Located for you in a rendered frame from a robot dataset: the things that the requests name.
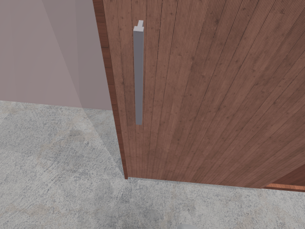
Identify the wardrobe door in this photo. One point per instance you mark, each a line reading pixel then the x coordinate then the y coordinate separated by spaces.
pixel 223 98
pixel 295 177

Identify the handle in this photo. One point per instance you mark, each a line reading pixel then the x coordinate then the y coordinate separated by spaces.
pixel 138 42

